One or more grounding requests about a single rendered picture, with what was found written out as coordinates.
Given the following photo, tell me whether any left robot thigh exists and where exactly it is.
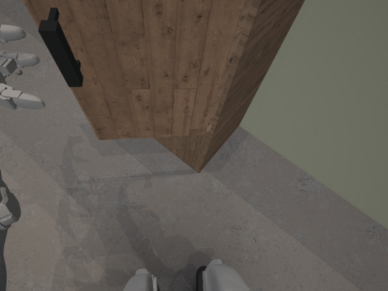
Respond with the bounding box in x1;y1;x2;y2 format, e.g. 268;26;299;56
123;273;158;291

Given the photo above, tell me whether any handle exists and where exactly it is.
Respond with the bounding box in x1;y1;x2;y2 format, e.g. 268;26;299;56
38;8;83;87

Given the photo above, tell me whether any robot left hand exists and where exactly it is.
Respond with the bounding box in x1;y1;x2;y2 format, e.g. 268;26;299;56
0;24;45;110

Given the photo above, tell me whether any left robot upper arm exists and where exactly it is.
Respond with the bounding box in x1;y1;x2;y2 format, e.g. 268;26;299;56
0;178;21;291

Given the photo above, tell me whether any right robot shin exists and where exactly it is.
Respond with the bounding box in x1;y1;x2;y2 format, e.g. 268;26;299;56
203;259;222;291

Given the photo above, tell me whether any cupboard door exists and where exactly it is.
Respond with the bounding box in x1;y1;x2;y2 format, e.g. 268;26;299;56
23;0;246;140

